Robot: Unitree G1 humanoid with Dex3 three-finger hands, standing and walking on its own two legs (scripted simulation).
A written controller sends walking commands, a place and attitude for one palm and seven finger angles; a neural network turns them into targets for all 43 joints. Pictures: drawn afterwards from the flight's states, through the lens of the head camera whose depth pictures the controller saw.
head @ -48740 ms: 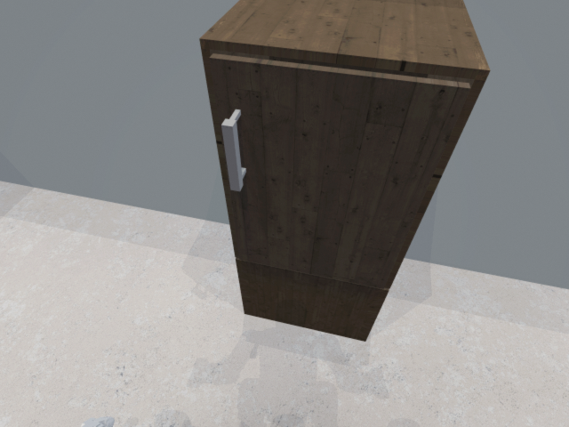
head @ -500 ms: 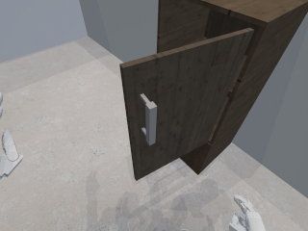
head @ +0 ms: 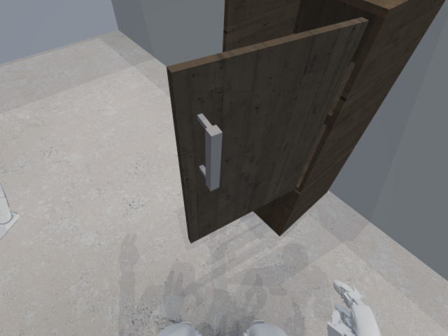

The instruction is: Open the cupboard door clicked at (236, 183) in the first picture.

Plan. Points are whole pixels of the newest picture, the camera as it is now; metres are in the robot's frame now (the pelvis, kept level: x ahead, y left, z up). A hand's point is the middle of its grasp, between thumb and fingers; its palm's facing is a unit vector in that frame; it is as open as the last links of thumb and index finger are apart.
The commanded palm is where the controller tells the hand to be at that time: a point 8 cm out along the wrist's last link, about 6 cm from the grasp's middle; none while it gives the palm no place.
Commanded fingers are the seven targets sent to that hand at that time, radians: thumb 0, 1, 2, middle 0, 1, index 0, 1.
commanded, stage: step back with the hand held close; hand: left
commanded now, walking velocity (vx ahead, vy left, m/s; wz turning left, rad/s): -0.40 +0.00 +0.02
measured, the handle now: (207, 154) +0.42 +0.06 +0.09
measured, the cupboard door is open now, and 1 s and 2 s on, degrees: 79 79 79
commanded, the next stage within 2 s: stop stepping back and stand still in 0.54 s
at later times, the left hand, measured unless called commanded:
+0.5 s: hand out of the picture +0.09 +0.28 +0.20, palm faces +0.53 -0.73 -0.43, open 7.4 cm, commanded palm +0.04 +0.30 +0.21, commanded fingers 0.00 0.90 0.90 -0.20 -0.30 -0.20 -0.30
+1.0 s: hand out of the picture -0.02 +0.26 +0.19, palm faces +0.49 -0.76 -0.43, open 7.4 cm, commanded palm -0.08 +0.29 +0.21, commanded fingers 0.00 0.90 0.90 -0.20 -0.30 -0.20 -0.30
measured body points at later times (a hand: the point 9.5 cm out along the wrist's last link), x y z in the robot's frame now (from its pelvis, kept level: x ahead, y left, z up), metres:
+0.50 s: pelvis -0.09 -0.01 +0.02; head -0.07 +0.02 +0.47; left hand +0.06 +0.31 +0.22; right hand +0.09 -0.23 -0.06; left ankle -0.06 +0.13 -0.71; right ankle -0.11 -0.11 -0.68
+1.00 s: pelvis -0.22 -0.01 +0.03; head -0.23 +0.01 +0.48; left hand -0.06 +0.30 +0.21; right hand -0.09 -0.28 -0.04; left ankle -0.21 +0.08 -0.71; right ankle -0.23 -0.12 -0.68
